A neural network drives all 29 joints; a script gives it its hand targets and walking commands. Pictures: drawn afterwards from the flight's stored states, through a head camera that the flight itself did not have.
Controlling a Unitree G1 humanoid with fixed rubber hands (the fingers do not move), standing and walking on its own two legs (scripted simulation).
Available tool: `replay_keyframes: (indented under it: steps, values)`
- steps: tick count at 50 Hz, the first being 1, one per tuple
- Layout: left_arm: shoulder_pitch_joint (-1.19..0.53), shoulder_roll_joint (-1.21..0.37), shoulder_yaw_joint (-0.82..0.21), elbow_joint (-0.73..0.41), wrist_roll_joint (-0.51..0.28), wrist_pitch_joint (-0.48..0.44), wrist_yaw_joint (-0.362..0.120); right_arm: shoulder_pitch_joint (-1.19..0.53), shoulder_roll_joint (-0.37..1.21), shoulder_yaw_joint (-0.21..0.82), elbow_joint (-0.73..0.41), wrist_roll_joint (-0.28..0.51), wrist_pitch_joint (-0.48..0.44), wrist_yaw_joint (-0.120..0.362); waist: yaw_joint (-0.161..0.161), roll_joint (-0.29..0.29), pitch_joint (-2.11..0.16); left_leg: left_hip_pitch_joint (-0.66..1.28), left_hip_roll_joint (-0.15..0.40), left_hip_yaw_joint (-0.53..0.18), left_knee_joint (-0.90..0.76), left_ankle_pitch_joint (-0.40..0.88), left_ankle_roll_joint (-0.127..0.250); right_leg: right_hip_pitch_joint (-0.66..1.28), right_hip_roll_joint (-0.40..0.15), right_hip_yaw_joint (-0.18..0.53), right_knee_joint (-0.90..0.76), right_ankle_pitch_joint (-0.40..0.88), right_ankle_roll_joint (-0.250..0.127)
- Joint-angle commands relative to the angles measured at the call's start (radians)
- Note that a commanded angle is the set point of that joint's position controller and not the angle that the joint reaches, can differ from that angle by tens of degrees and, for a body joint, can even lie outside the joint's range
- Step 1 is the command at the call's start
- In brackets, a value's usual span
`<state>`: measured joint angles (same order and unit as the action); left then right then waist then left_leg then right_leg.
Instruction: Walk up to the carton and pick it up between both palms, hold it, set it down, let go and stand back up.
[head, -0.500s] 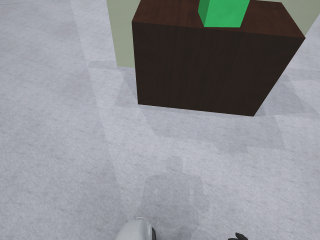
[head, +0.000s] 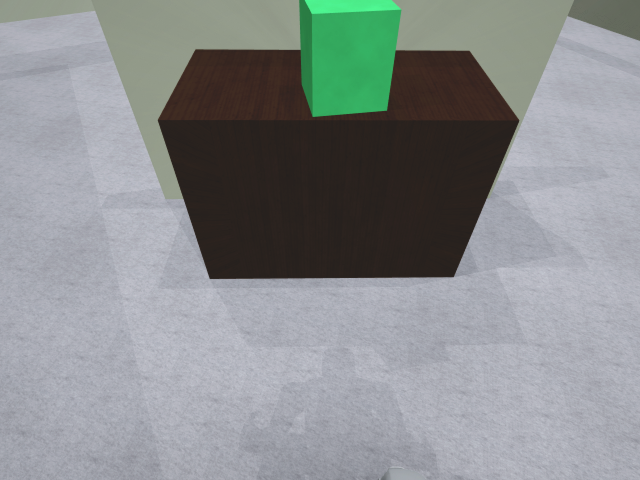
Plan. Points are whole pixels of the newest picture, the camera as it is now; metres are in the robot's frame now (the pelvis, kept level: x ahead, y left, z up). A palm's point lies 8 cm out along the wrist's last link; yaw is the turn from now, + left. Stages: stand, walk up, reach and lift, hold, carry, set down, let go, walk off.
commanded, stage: walk up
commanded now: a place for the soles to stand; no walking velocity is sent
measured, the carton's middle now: (344, 52) +1.12 -0.08 +0.07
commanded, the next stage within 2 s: none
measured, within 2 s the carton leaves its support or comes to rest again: neither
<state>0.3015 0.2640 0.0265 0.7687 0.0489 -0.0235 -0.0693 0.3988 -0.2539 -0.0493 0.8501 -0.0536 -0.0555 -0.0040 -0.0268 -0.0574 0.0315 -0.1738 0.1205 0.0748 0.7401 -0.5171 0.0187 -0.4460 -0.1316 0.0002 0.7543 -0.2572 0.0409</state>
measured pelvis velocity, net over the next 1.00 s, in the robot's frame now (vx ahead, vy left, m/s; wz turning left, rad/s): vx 0.39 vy -0.12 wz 0.12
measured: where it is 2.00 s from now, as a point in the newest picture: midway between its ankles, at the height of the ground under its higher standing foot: (372, 371)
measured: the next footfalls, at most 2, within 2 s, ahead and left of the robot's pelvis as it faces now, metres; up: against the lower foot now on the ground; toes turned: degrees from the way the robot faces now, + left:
left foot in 0.36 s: +0.30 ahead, +0.07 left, +0.00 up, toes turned +12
right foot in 0.82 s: +0.48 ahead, -0.26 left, +0.00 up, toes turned -1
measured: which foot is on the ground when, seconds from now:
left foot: down 0.00-0.00, up 0.02-0.34, down 0.36-0.82, up 0.84-1.00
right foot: down 0.00-0.38, up 0.40-0.80, down 0.82-1.00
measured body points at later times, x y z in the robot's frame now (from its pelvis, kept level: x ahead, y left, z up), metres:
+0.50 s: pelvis +0.19 -0.04 +0.00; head +0.20 +0.00 +0.44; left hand +0.17 +0.21 -0.16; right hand +0.33 -0.26 -0.10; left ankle +0.26 +0.06 -0.71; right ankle +0.15 -0.16 -0.64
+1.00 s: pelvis +0.39 -0.12 +0.00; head +0.40 -0.14 +0.45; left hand +0.40 +0.13 -0.12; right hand +0.49 -0.37 -0.14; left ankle +0.35 -0.03 -0.64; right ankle +0.44 -0.26 -0.71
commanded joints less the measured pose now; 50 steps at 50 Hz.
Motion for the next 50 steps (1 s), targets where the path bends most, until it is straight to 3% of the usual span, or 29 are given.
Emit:
replay_keyframes:
  steps: [1,2,3,5,8,10,13,14,15,16,17,18,19,20,22,25,27,30,32,36,38,39,40,41,42,43,44,47,50]
  values:
    - [0.304,0.255,0.067,-0.009,-0.024,-0.012,0.048,-0.003,0.009,0.023,-0.112,0.005,0.018,0.028,0.119,-0.272,0.057,-0.576,-0.182,-0.119,0.546,-0.138,0.03,0.336,-0.221,0.612,-0.564,-0.696,-0.112]
    - [0.244,0.28,0.081,-0.038,-0.041,-0.009,0.069,-0.012,-0.056,0.009,-0.139,0.013,0.013,0.022,0.098,-0.216,0.137,-0.612,-0.111,-0.128,0.584,-0.054,0.019,0.302,-0.29,0.754,-0.662,-0.799,-0.139]
    - [0.201,0.226,0.067,-0.054,-0.049,-0.018,0.075,-0.053,-0.075,0.007,-0.158,0.01,0.007,0.025,0.086,-0.148,0.164,-0.642,-0.076,-0.127,0.634,0.012,0.009,0.262,-0.291,0.731,-0.648,-0.722,-0.169]
    - [0.137,0.165,0.05,-0.044,-0.044,-0.034,0.074,-0.063,-0.059,-0.001,-0.156,0.01,-0.002,0.016,0.072,-0.113,0.198,-0.604,-0.022,-0.14,0.567,0.061,-0.005,0.189,-0.273,0.501,-0.566,-0.494,-0.164]
    - [0.135,0.103,0.026,-0.021,-0.025,-0.058,0.074,-0.063,-0.086,-0.008,-0.15,0.015,-0.013,0.016,0.081,-0.112,0.112,-0.552,-0.032,-0.128,0.426,0.053,-0.026,0.284,-0.245,0.356,-0.5,-0.245,-0.216]
    - [0.143,0.096,0.03,0.003,-0.004,-0.062,0.077,-0.094,-0.045,0.007,-0.167,0.019,-0.014,0.015,0.09,-0.095,0.128,-0.504,-0.015,-0.134,0.278,-0.005,-0.012,0.265,-0.277,0.296,-0.493,-0.158,-0.291]
    - [0.122,0.087,0.023,0.03,-0.006,-0.054,0.073,-0.136,-0.04,0.006,-0.189,0.021,-0.015,0.014,0.076,-0.087,0.147,-0.376,-0.037,-0.08,0.074,0.13,0.009,0.222,-0.209,0.088,-0.448,0.065,-0.261]
    - [0.088,0.109,0.024,0.036,0.001,-0.049,0.071,-0.094,0.004,0.015,-0.181,0.02,-0.023,0.017,0.044,-0.13,0.107,-0.258,-0.086,-0.018,-0.004,0.224,0.023,0.144,-0.16,0.011,-0.381,0.137,-0.243]
    - [0.059,0.126,0.02,0.029,-0.007,-0.036,0.067,-0.05,-0.017,0.009,-0.184,0.011,-0.026,0.01,0.022,-0.093,0.065,-0.104,-0.116,0.033,-0.07,0.316,0.035,0.091,-0.131,-0.024,-0.295,0.102,-0.232]
    - [0.022,0.117,0.02,0.023,-0.002,-0.029,0.064,0.046,-0.014,-0.011,-0.149,0.013,-0.025,0.007,-0.043,-0.069,0.011,0.034,-0.117,0.0,-0.104,0.418,0.042,0.025,-0.123,-0.042,-0.253,0.003,-0.19]
    - [0.072,0.085,0.008,0.028,-0.012,-0.02,0.057,0.093,-0.053,-0.03,-0.132,0.009,-0.022,-0.002,-0.057,0.035,-0.031,0.171,-0.154,0.027,-0.127,0.343,0.055,-0.02,-0.059,-0.096,-0.085,0.008,-0.161]
    - [0.115,0.058,-0.004,0.022,-0.016,-0.012,0.052,0.197,-0.08,-0.047,-0.118,-0.001,-0.019,-0.011,-0.103,0.172,-0.065,0.282,-0.031,-0.179,-0.189,0.255,0.099,-0.125,0.018,-0.147,0.167,-0.015,-0.111]
    - [0.172,0.026,-0.022,-0.011,-0.011,0.001,0.047,0.268,-0.141,-0.06,-0.159,-0.001,-0.02,-0.029,-0.107,0.258,-0.145,0.322,0.265,-0.677,-0.352,-0.11,0.179,-0.25,0.096,-0.136,0.434,-0.383,-0.072]
    - [0.142,0.099,0.002,-0.042,0.003,0.024,0.044,0.172,-0.194,-0.073,-0.178,0.031,0.004,-0.051,-0.103,0.187,-0.074,0.232,0.315,-0.884,-0.497,-0.453,0.253,-0.318,0.086,-0.02,0.526,-0.372,-0.048]
    - [0.091,0.12,0.001,-0.066,0.0,0.034,0.037,0.102,-0.167,-0.059,-0.18,0.051,-0.002,-0.071,-0.079,0.16,0.046,0.136,0.329,-0.868,-0.521,-0.441,0.273,-0.399,0.042,0.029,0.604,-0.345,-0.036]
    - [0.116,0.108,0.012,-0.04,0.012,0.033,0.031,0.025,-0.112,-0.031,-0.18,0.038,-0.037,-0.059,-0.017,0.148,0.076,0.015,0.312,-0.652,-0.507,-0.132,0.233,-0.338,0.02,0.043,0.565,-0.248,-0.018]
    - [0.116,0.073,0.019,-0.056,0.015,0.037,0.021,-0.045,-0.125,-0.042,-0.175,0.025,-0.053,-0.054,0.031,0.207,0.063,-0.074,0.271,-0.53,-0.507,-0.176,0.236,-0.246,-0.028,0.099,0.492,-0.216,-0.007]
    - [0.085,0.065,0.019,-0.055,0.011,0.039,0.008,-0.034,-0.09,-0.018,-0.147,0.017,-0.061,-0.05,0.019,0.188,0.088,-0.091,0.209,-0.377,-0.498,-0.029,0.229,-0.242,-0.019,0.056,0.354,-0.107,0.006]
    - [0.087,0.037,0.02,-0.055,0.008,0.032,-0.002,-0.064,-0.097,-0.019,-0.146,0.012,-0.069,-0.04,0.061,0.222,0.102,-0.183,0.175,-0.262,-0.475,0.076,0.201,-0.133,-0.043,0.067,0.257,-0.03,0.001]
    - [0.042,0.045,0.025,-0.071,-0.001,0.013,-0.014,-0.075,-0.142,-0.027,-0.127,0.012,-0.043,-0.023,0.046,0.253,0.132,-0.218,0.165,-0.138,-0.44,-0.026,0.178,-0.008,0.006,-0.023,0.046,0.047,-0.007]
    - [0.057,0.061,0.029,-0.055,0.011,0.005,-0.007,-0.038,-0.164,-0.033,-0.128,0.015,-0.03,-0.018,0.045,0.166,0.082,-0.235,0.152,-0.131,-0.362,-0.07,0.164,0.135,0.055,-0.084,-0.045,0.044,-0.026]
    - [0.111,0.067,0.036,-0.046,0.011,-0.002,-0.001,-0.021,-0.169,-0.032,-0.117,0.0,-0.019,-0.017,0.078,0.162,0.088,-0.326,0.139,-0.081,-0.259,-0.086,0.142,0.262,0.072,-0.095,-0.091,0.003,-0.019]
    - [0.182,0.087,0.039,-0.034,0.003,-0.015,0.011,-0.028,-0.122,-0.013,-0.123,-0.004,-0.007,-0.006,0.103,0.087,0.086,-0.337,0.059,-0.035,-0.115,-0.13,0.109,0.32,0.095,-0.075,-0.147,-0.038,-0.029]
    - [0.264,0.177,0.069,-0.001,0.007,-0.022,0.022,0.027,-0.047,0.014,-0.123,-0.004,-0.001,0.007,0.134,-0.134,-0.002,-0.355,-0.02,0.063,0.155,-0.048,0.06,0.406,-0.006,0.085,-0.231,-0.152,-0.055]
    - [0.257,0.24,0.081,-0.027,-0.023,-0.014,0.039,0.067,0.002,0.04,-0.16,0.007,0.005,0.015,0.12,-0.301,-0.023,-0.5,-0.121,0.054,0.406,-0.149,0.004,0.446,-0.194,0.446,-0.405,-0.432,-0.149]
    - [0.278,0.262,0.092,-0.045,-0.037,-0.004,0.062,0.002,-0.057,0.019,-0.179,0.023,0.014,0.012,0.147,-0.239,0.031,-0.574,-0.116,-0.028,0.53,-0.128,-0.007,0.424,-0.244,0.606,-0.541,-0.56,-0.239]
    - [0.234,0.243,0.087,-0.051,-0.042,-0.004,0.078,-0.053,-0.079,0.016,-0.206,0.024,0.017,0.012,0.133,-0.18,0.09,-0.601,-0.078,-0.066,0.589,-0.1,0.004,0.347,-0.282,0.639,-0.55,-0.551,-0.272]
    - [0.154,0.158,0.058,-0.035,-0.034,-0.018,0.082,-0.034,-0.073,0.01,-0.196,0.017,0.005,-0.002,0.096,-0.146,0.072,-0.557,-0.025,-0.129,0.555,-0.072,0.002,0.27,-0.272,0.487,-0.477,-0.326,-0.287]
    - [0.09,0.127,0.041,-0.026,-0.01,-0.032,0.078,-0.046,-0.044,0.016,-0.202,0.024,-0.006,0.002,0.062,-0.144,0.107,-0.43,-0.038,-0.125,0.366,-0.082,-0.003,0.14,-0.23,0.342,-0.483,-0.284,-0.29]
